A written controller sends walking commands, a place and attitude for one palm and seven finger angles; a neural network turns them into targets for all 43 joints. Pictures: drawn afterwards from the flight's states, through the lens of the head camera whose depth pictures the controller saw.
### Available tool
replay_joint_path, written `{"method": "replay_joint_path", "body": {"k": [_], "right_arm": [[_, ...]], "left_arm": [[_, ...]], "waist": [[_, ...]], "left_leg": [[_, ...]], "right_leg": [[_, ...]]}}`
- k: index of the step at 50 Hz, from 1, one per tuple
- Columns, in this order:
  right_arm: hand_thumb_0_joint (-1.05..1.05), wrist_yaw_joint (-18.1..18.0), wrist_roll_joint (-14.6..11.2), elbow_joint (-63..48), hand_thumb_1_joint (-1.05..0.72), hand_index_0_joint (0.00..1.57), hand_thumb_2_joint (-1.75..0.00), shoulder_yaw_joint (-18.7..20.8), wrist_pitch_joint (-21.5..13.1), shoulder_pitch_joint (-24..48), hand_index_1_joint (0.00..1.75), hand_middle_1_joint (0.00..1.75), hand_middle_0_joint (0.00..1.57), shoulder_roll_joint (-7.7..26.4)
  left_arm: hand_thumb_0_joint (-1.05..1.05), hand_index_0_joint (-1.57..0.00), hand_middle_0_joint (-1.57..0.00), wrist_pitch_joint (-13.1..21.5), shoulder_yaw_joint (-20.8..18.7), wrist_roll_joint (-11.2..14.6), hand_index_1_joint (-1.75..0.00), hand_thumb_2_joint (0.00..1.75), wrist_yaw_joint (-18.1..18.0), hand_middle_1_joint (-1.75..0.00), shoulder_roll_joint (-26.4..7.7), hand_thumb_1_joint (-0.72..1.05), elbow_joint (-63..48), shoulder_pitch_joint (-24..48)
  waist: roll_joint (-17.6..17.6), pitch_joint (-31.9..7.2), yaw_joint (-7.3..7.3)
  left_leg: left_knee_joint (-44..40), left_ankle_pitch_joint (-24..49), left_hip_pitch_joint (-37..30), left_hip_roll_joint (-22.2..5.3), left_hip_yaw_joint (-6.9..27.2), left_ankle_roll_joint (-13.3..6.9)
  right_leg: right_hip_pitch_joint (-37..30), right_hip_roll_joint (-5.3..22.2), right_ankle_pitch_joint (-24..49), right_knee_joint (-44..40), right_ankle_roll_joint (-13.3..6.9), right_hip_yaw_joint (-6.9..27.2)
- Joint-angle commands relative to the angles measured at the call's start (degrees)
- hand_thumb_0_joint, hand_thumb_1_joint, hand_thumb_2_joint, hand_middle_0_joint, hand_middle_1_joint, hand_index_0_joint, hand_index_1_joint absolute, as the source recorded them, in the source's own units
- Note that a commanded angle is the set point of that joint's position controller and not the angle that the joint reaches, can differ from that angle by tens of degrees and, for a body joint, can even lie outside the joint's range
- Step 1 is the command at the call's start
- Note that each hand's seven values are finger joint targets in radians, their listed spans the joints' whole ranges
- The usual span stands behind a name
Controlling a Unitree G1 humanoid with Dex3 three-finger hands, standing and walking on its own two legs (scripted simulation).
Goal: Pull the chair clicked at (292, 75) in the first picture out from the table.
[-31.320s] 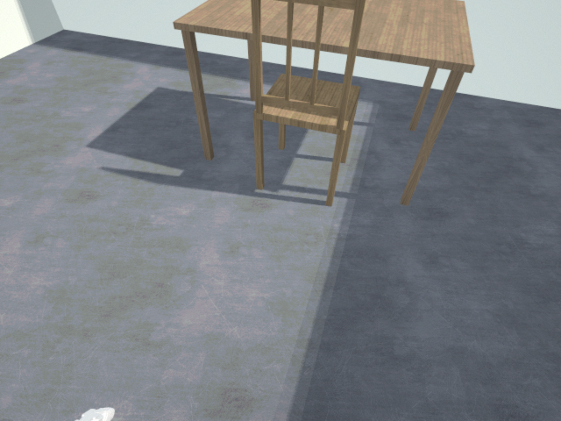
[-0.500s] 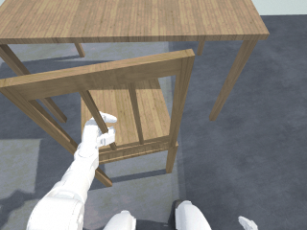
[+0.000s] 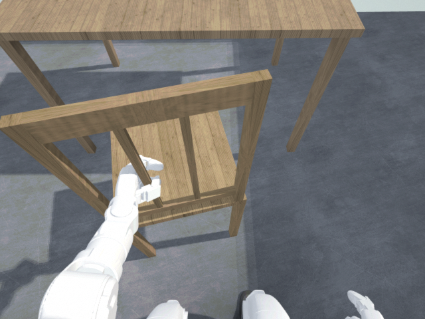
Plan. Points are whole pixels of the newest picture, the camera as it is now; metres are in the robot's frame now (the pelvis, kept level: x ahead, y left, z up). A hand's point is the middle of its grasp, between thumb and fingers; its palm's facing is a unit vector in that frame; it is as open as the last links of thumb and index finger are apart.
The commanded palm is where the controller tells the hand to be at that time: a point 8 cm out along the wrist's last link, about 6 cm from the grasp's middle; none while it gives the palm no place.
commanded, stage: step backward, pulling the chair out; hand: left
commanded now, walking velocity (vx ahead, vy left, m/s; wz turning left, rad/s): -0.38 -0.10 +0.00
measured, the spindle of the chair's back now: (144, 176) +0.40 +0.15 -0.04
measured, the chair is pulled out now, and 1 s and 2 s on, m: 0.38 0.67 0.68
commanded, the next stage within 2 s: stop walking, hand still on the chair in 0.48 s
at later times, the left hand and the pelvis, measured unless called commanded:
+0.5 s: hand (143, 247) +0.25 +0.14 -0.06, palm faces +0.04 -0.98 -0.19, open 5.1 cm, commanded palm +0.25 +0.19 -0.05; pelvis -0.12 +0.01 +0.00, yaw -1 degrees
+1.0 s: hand out of the picture +0.09 +0.16 -0.05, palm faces +0.05 -0.98 -0.18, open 5.1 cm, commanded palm +0.08 +0.21 -0.04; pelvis -0.19 +0.02 +0.01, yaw -3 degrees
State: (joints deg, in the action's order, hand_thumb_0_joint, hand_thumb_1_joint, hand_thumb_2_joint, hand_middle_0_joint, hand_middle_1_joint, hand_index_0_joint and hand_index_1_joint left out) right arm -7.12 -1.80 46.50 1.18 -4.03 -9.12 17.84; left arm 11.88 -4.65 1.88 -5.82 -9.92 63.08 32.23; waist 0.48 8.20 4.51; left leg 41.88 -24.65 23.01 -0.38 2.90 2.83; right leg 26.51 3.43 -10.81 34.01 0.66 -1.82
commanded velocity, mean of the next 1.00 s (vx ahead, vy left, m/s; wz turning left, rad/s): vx -0.09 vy -0.04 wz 0.01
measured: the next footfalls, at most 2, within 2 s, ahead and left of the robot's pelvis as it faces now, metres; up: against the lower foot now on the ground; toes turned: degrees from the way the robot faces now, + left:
left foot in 0.04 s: +0.01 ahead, +0.15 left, +0.00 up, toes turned +0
right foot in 0.26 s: -0.02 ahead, -0.13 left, +0.00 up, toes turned -4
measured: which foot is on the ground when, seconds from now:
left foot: up 0.00-0.02, down 0.04-0.34, up 0.36-0.54, down 0.56-1.00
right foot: down 0.00-0.10, up 0.12-0.24, down 0.26-0.60, up 0.62-0.74, down 0.76-1.00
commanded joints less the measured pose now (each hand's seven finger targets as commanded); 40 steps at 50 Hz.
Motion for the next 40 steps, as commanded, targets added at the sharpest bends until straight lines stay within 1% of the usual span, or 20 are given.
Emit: {"method": "replay_joint_path", "body": {"k": [1,3,5,6,10,13,15,16,17,19,20,24,27,29,30,31,32,34,37,40], "right_arm": [[0.00,-1.2,-0.5,-4.5,-0.90,0.20,-0.90,1.4,-0.9,-6.2,0.30,0.30,0.20,5.8],[0.00,-1.1,-0.2,-6.2,-0.90,0.20,-0.90,2.5,-0.3,-6.2,0.30,0.30,0.20,6.6],[0.00,-0.1,1.3,-7.6,-0.90,0.20,-0.90,1.9,0.6,-4.2,0.30,0.30,0.20,4.7],[0.00,0.3,1.5,-7.9,-0.90,0.20,-0.90,1.8,0.6,-3.2,0.30,0.30,0.20,4.4],[0.00,1.3,0.8,-5.6,-0.90,0.20,-0.90,2.8,-0.5,-6.5,0.30,0.30,0.20,5.3],[0.00,1.6,0.9,-4.4,-0.90,0.20,-0.90,2.4,-0.6,-6.2,0.30,0.30,0.20,4.5],[0.00,1.0,0.3,-4.0,-0.90,0.20,-0.90,2.0,0.0,-6.8,0.30,0.30,0.20,4.2],[0.00,0.3,-0.2,-4.2,-0.90,0.20,-0.90,2.7,-0.2,-6.2,0.30,0.30,0.20,4.5],[0.00,0.2,-0.6,-5.1,-0.90,0.20,-0.90,2.6,-0.5,-3.7,0.30,0.30,0.20,4.6],[0.00,0.5,-0.7,-6.1,-0.90,0.20,-0.90,1.9,-0.6,-1.8,0.30,0.30,0.20,4.0],[0.00,0.5,-0.5,-6.0,-0.90,0.20,-0.90,1.1,-0.6,-1.8,0.30,0.30,0.20,3.3],[0.00,-0.5,-0.6,-5.6,-0.90,0.20,-0.90,0.2,-0.4,-3.7,0.30,0.30,0.20,4.1],[0.00,-1.2,-0.5,-5.4,-0.90,0.20,-0.90,0.6,-0.4,-6.1,0.30,0.30,0.20,4.4],[0.00,-1.4,-0.3,-6.5,-0.90,0.20,-0.90,1.6,-0.2,-5.9,0.30,0.30,0.20,7.0],[0.00,-0.2,0.3,-11.1,-0.90,0.20,-0.90,1.7,0.7,-4.0,0.30,0.30,0.20,5.1],[0.00,0.2,1.0,-11.5,-0.90,0.20,-0.90,0.8,1.0,-1.6,0.30,0.30,0.20,3.6],[0.00,0.6,0.9,-11.5,-0.90,0.20,-0.90,0.7,0.8,-1.6,0.30,0.30,0.20,3.0],[0.00,1.2,-0.1,-11.7,-0.90,0.20,-0.90,1.7,1.1,-4.3,0.30,0.30,0.20,3.8],[0.00,1.7,-0.1,-11.9,-0.90,0.20,-0.90,1.5,0.4,-5.2,0.30,0.30,0.20,4.0],[0.00,1.6,0.4,-11.3,-0.90,0.20,-0.90,0.8,-0.3,-3.9,0.30,0.30,0.20,3.1]], "left_arm": [[0.00,-0.50,-0.50,2.2,1.7,-0.2,-1.45,0.90,-0.4,-1.45,-11.4,0.90,-12.3,17.5],[0.00,-0.50,-0.50,2.7,3.4,0.1,-1.45,0.90,0.2,-1.45,-7.9,0.90,-13.7,20.1],[0.00,-0.50,-0.50,3.8,4.6,-0.4,-1.45,0.90,0.9,-1.45,-6.4,0.90,-18.1,23.9],[0.00,-0.50,-0.50,3.8,4.5,-1.0,-1.45,0.90,0.7,-1.45,-6.4,0.90,-17.5,24.5],[0.00,-0.50,-0.50,5.0,2.6,-0.9,-1.45,0.90,0.0,-1.45,-7.5,0.90,-13.9,22.4],[0.00,-0.50,-0.50,6.5,2.0,-2.1,-1.45,0.90,0.0,-1.45,-9.2,0.90,-12.8,22.1],[0.00,-0.50,-0.50,6.6,0.6,-2.5,-1.45,0.90,0.0,-1.45,-12.8,0.90,-10.5,19.4],[0.00,-0.50,-0.50,6.2,-2.1,-1.8,-1.45,0.90,-0.5,-1.45,-16.5,0.90,-9.9,19.1],[0.00,-0.50,-0.50,4.9,-3.0,-1.9,-1.45,0.90,-0.5,-1.45,-17.6,0.90,-8.8,18.8],[0.00,-0.50,-0.50,3.5,-2.9,-1.4,-1.45,0.90,-0.2,-1.45,-17.4,0.90,-8.1,17.5],[0.00,-0.50,-0.50,3.0,-3.3,-1.2,-1.45,0.90,-0.2,-1.45,-16.7,0.90,-9.2,17.1],[0.00,-0.50,-0.50,1.6,-2.2,-0.1,-1.45,0.90,-0.4,-1.45,-15.2,0.90,-9.3,16.1],[0.00,-0.50,-0.50,1.2,0.3,0.3,-1.45,0.90,0.0,-1.45,-11.8,0.90,-9.5,16.7],[0.00,-0.50,-0.50,1.6,2.3,0.7,-1.45,0.90,0.4,-1.45,-9.3,0.90,-10.3,18.3],[0.00,-0.50,-0.50,2.5,2.2,0.6,-1.45,0.90,0.6,-1.45,-7.9,0.90,-22.9,16.0],[0.00,-0.50,-0.50,2.3,3.2,-0.1,-1.45,0.90,0.6,-1.45,-7.0,0.90,-25.4,16.8],[0.00,-0.50,-0.50,1.9,2.7,-0.7,-1.45,0.90,0.4,-1.45,-7.3,0.90,-25.9,16.3],[0.00,-0.50,-0.50,0.1,2.2,0.3,-1.45,0.90,0.5,-1.45,-7.5,0.90,-27.1,11.8],[0.00,-0.50,-0.50,-0.6,4.6,-0.4,-1.45,0.90,0.9,-1.45,-5.5,0.90,-27.9,8.1],[0.00,-0.50,-0.50,-0.5,4.0,-1.5,-1.45,0.90,0.5,-1.45,-6.9,0.90,-27.6,3.5]], "waist": [[-7.8,-28.6,-2.00],[1.8,-27.4,-2.56],[15.4,-27.5,-2.42],[16.9,-24.5,-2.81],[10.3,-24.8,-2.59],[9.9,-26.0,-2.32],[1.2,-27.1,-1.73],[-8.5,-30.7,-1.81],[-14.0,-30.4,-3.11],[-9.1,-27.6,-4.51],[-7.4,-27.0,-4.53],[-10.8,-26.1,-3.84],[-10.2,-26.4,-2.94],[2.8,-23.1,-3.46],[13.5,-24.8,-4.37],[20.2,-22.2,-3.71],[19.4,-20.2,-4.03],[8.3,-20.7,-4.10],[5.8,-21.4,-2.82],[8.9,-19.0,-1.94]], "left_leg": [[-18.9,22.4,-10.6,-5.7,-0.1,-1.4],[-15.5,42.0,-14.2,-13.2,4.2,-4.6],[-16.1,46.8,-15.0,-17.0,7.2,-7.7],[-17.1,44.9,-11.5,-18.4,8.0,-8.8],[-8.8,57.4,-22.7,-17.7,6.3,-7.9],[-5.2,50.7,-19.2,-15.5,4.8,-5.8],[-2.1,33.8,-9.3,-10.1,-0.8,-1.4],[2.9,14.9,-3.8,-5.4,-3.3,0.6],[8.6,-1.1,1.3,-2.8,-0.2,0.6],[14.4,-6.2,3.4,-2.8,3.5,0.0],[12.8,-5.3,2.0,-2.9,3.2,0.1],[-1.2,-0.6,-3.3,-1.6,-1.3,-0.1],[-16.1,11.6,-11.6,-3.4,-3.8,-0.8],[-20.4,24.0,-13.6,-11.7,4.0,-5.1],[-21.4,24.8,-11.6,-16.5,9.2,-8.9],[-22.7,25.3,-8.2,-17.9,12.1,-11.1],[-23.1,23.5,-6.9,-17.7,10.9,-11.9],[-18.4,23.5,-10.6,-16.1,8.4,-10.9],[-12.6,18.4,-14.8,-10.0,2.8,-5.9],[-16.2,10.0,-11.7,-7.2,1.4,-4.6]], "right_leg": [[-18.8,9.6,28.1,-0.5,-1.8,6.4],[-12.8,2.6,19.4,3.8,0.8,2.7],[-8.4,0.8,-4.4,11.9,0.6,1.9],[-6.9,-0.1,-14.2,15.4,0.0,2.0],[-6.0,-1.1,-6.4,2.6,-0.7,1.7],[-13.5,0.7,9.8,-6.7,-1.2,3.2],[-22.1,8.0,35.8,-6.4,-3.1,8.4],[-27.6,12.5,49.7,-5.2,-5.6,13.7],[-28.0,16.0,53.0,-5.1,-7.7,15.3],[-22.7,18.9,36.2,-7.0,-9.6,15.8],[-21.4,17.8,34.1,-6.4,-9.1,14.2],[-21.0,14.2,25.8,-7.1,-6.2,10.0],[-16.8,11.3,15.0,-4.8,-3.3,8.3],[-10.1,3.0,4.8,1.6,0.6,2.8],[-12.0,0.3,-5.8,8.6,1.0,0.7],[-11.1,-0.6,-14.0,15.1,0.5,1.0],[-11.3,-0.9,-15.9,17.7,0.1,1.6],[-13.9,-2.1,-13.5,8.1,0.2,1.3],[-18.4,-1.1,-4.4,-11.4,-0.4,1.7],[-17.3,0.6,-4.2,-11.9,-1.8,3.6]]}}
